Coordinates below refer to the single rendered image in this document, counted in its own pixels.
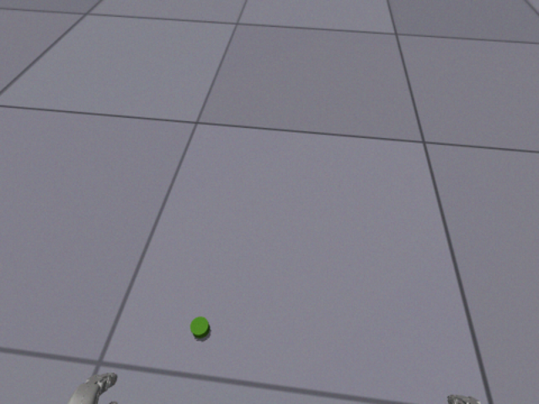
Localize tin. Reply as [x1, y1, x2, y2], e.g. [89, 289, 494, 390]
[190, 316, 210, 338]

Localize left robot hand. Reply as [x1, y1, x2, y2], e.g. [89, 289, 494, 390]
[67, 373, 118, 404]

